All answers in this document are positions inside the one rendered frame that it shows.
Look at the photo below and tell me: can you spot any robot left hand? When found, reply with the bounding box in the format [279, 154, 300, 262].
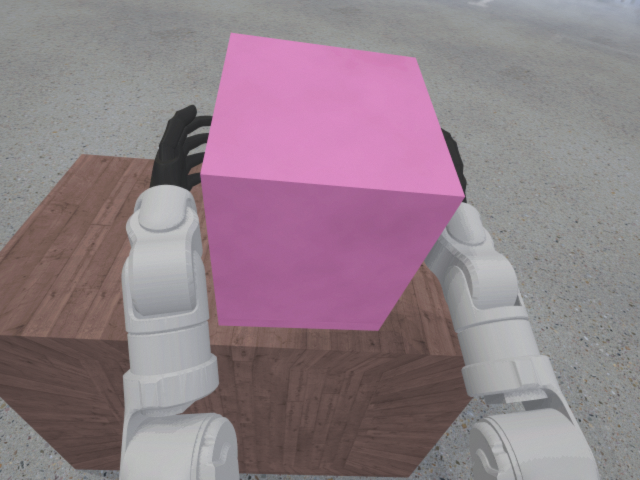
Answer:
[150, 105, 213, 191]

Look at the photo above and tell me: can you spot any pedestal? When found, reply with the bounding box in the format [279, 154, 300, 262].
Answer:
[0, 154, 473, 478]

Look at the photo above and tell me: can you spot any right robot forearm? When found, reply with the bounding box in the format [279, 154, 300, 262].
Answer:
[424, 202, 600, 480]

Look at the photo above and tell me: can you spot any left robot forearm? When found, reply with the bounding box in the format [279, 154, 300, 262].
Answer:
[119, 185, 219, 480]

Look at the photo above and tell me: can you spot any robot left upper arm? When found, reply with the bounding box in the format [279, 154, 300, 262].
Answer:
[121, 413, 239, 480]

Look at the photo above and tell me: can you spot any robot right upper arm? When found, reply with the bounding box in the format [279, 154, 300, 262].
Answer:
[469, 408, 598, 480]

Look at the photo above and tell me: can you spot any robot right hand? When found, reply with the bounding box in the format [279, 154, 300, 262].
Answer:
[441, 128, 467, 203]

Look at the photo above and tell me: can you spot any carton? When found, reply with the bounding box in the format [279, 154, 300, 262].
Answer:
[200, 33, 465, 331]

